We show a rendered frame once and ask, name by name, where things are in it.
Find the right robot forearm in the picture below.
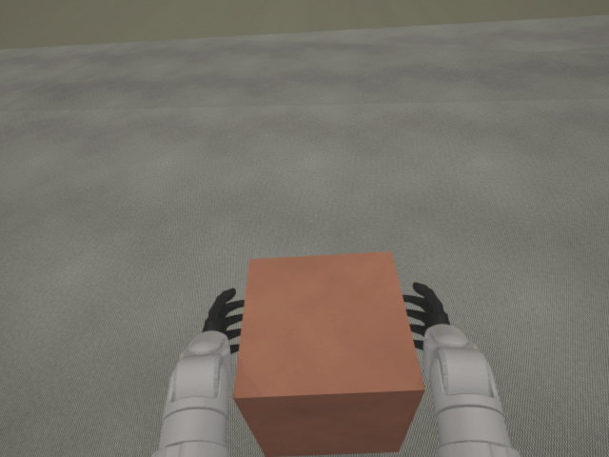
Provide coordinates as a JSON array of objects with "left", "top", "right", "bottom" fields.
[{"left": 423, "top": 324, "right": 521, "bottom": 457}]

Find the carton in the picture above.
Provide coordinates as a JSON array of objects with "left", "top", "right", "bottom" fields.
[{"left": 233, "top": 251, "right": 425, "bottom": 457}]

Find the robot right hand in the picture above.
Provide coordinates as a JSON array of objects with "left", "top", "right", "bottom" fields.
[{"left": 403, "top": 282, "right": 451, "bottom": 350}]

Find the robot left hand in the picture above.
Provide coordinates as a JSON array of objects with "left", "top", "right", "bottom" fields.
[{"left": 202, "top": 288, "right": 245, "bottom": 354}]

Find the left robot forearm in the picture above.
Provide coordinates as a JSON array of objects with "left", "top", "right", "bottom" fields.
[{"left": 151, "top": 330, "right": 232, "bottom": 457}]

